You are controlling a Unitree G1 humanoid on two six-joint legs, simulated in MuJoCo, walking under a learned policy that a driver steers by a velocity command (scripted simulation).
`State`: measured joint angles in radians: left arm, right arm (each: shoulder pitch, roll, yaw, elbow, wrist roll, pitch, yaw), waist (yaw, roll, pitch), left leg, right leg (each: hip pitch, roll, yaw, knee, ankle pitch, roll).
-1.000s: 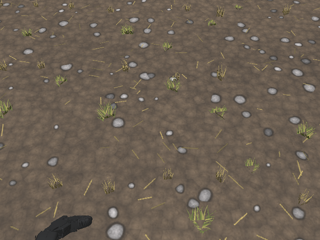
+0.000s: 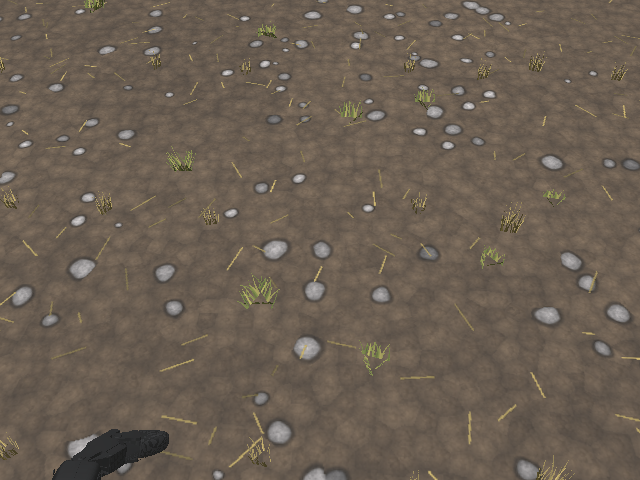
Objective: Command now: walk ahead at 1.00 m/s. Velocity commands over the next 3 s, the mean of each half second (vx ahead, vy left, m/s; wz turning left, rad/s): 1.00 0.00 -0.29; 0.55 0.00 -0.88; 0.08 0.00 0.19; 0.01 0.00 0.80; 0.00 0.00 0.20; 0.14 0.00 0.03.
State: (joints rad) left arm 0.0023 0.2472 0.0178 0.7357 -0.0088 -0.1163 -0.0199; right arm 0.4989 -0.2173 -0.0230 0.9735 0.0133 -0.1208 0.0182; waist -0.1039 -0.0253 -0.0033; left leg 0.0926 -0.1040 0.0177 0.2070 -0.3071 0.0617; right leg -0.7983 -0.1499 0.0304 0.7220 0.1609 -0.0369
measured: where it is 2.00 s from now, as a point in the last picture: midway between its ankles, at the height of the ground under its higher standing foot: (343, 299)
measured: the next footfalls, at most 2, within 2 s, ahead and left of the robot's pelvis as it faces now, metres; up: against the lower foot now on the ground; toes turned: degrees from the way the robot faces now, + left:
right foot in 0.14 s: +0.39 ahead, -0.13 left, +0.00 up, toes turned -1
left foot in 0.60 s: +0.82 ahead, +0.08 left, +0.00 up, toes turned -19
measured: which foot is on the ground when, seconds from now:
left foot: down 0.00-0.16, up 0.18-0.58, down 0.60-1.00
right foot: up 0.00-0.12, down 0.14-0.60, up 0.62-0.98, down 1.00-1.00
